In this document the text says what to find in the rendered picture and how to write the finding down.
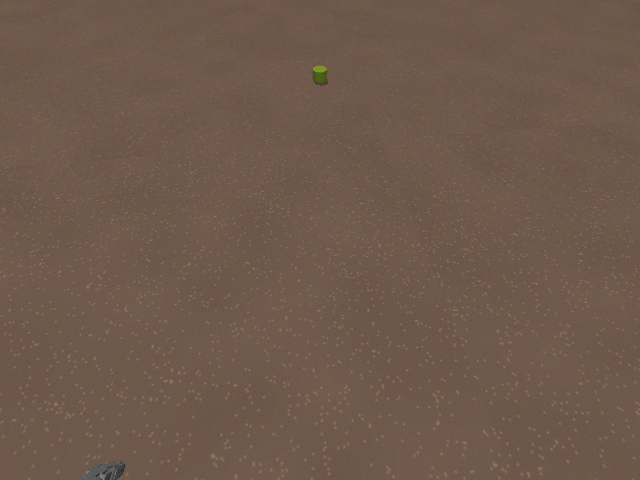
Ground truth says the tin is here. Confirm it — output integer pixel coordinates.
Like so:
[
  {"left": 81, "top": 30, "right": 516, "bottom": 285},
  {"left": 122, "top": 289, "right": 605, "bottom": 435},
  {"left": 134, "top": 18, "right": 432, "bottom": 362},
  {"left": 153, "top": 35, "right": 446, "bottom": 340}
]
[{"left": 313, "top": 66, "right": 327, "bottom": 82}]

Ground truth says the left robot hand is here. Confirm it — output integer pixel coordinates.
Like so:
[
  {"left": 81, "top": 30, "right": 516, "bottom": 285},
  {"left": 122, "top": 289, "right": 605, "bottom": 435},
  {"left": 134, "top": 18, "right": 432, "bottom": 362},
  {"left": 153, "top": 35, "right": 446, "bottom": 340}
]
[{"left": 75, "top": 461, "right": 125, "bottom": 480}]

